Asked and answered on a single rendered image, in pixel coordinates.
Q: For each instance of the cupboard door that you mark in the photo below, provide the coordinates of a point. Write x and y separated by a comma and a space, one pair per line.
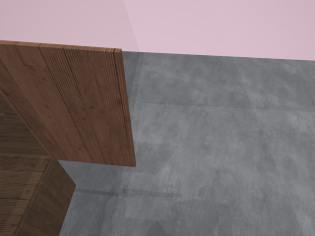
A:
72, 98

